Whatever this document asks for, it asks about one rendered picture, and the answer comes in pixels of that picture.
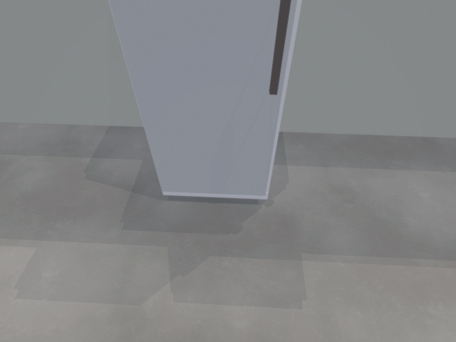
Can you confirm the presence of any handle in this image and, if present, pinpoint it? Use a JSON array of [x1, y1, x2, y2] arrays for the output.
[[269, 0, 291, 95]]

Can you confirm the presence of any fridge door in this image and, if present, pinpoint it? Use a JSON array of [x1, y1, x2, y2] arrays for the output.
[[109, 0, 297, 196]]

